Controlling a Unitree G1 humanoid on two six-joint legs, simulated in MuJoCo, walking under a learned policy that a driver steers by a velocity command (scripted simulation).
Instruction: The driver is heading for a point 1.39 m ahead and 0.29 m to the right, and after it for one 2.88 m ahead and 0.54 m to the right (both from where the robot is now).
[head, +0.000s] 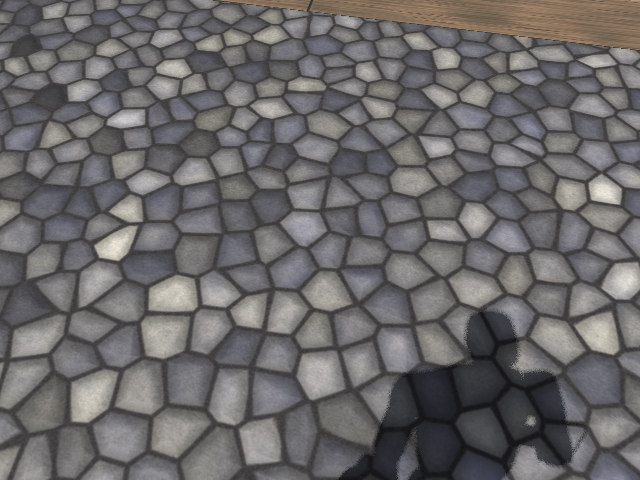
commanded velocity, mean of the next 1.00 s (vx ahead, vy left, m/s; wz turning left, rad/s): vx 0.50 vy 0.00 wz -0.31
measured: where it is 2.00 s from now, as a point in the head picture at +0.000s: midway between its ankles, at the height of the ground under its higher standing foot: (428, 232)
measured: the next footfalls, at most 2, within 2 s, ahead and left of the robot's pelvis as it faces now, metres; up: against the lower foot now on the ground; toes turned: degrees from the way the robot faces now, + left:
right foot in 0.46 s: +0.41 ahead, -0.17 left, +0.00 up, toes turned -17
left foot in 1.00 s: +0.78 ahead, -0.09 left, +0.00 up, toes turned -18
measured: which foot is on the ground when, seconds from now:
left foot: down 0.00-0.48, up 0.50-0.98, down 1.00-1.00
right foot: up 0.00-0.44, down 0.46-1.00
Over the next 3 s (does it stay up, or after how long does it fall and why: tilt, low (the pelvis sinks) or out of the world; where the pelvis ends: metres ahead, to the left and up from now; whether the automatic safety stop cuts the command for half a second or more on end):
stays up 1.18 -0.21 0.01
